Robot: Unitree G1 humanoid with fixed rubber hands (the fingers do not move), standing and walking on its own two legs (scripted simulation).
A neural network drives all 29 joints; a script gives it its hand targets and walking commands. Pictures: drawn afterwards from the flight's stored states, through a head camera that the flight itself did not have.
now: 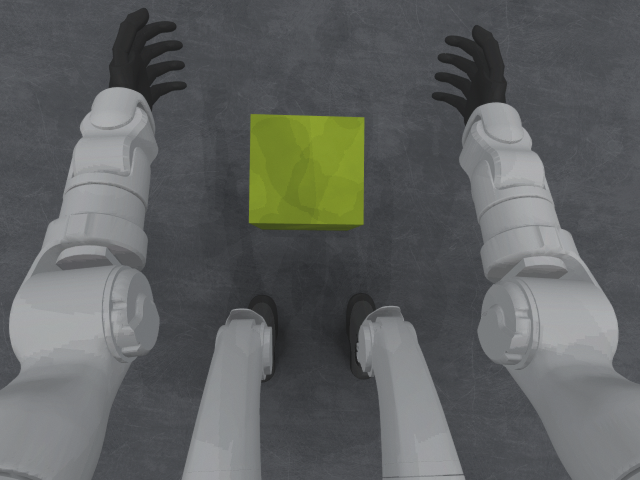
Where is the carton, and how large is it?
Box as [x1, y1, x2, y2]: [249, 114, 363, 230]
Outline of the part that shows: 251,114 249,181 250,223 262,229 347,230 363,224 363,117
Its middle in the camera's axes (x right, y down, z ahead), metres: -0.03 -0.12 +0.84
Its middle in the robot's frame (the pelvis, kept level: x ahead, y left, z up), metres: +0.49 +0.01 -0.51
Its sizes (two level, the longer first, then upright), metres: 0.210 0.200 0.250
